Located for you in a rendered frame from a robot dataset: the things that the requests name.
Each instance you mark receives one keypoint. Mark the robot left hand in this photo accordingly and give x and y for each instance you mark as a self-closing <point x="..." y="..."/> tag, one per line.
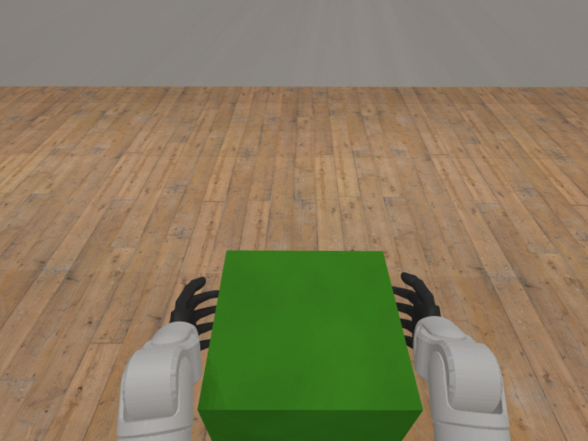
<point x="185" y="307"/>

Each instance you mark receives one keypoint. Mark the robot right hand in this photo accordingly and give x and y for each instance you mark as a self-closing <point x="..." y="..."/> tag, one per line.
<point x="422" y="300"/>

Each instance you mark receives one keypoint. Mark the left robot forearm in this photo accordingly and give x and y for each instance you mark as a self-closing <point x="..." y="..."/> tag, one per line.
<point x="156" y="388"/>

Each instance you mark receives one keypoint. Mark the right robot forearm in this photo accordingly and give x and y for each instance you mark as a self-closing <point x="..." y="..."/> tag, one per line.
<point x="467" y="399"/>

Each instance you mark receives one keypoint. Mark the carton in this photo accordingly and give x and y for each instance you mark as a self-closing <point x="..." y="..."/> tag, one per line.
<point x="307" y="346"/>

